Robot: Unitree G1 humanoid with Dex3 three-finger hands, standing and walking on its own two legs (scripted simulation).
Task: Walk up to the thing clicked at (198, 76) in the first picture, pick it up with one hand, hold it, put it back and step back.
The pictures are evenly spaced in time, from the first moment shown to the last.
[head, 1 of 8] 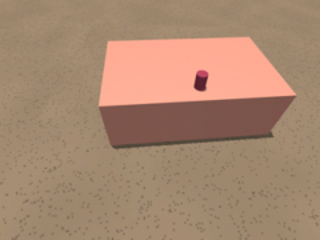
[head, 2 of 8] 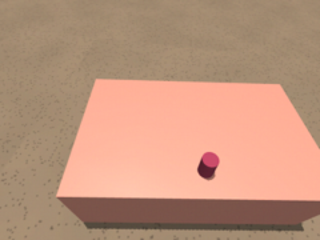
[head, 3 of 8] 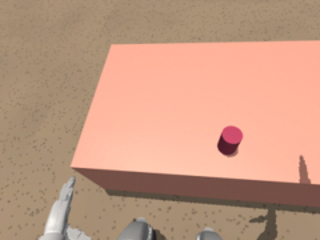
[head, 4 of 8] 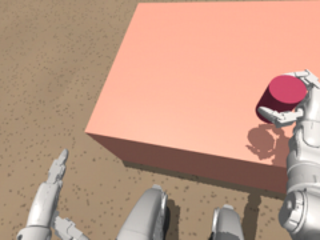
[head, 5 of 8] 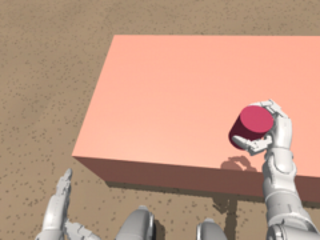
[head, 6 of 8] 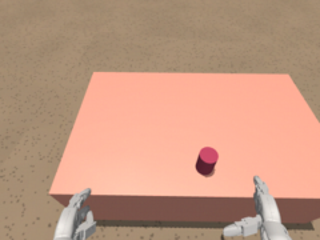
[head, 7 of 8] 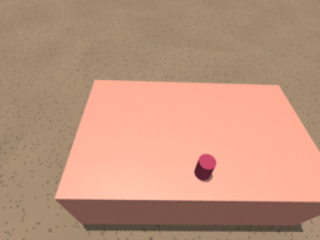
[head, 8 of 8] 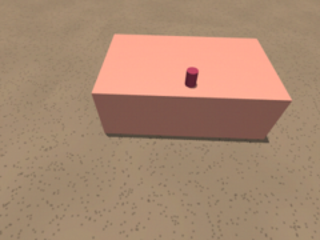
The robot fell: no
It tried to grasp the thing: yes
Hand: right
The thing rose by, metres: 0.32
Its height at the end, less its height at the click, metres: +0.00
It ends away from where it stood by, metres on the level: 0.01
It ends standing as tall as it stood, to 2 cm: yes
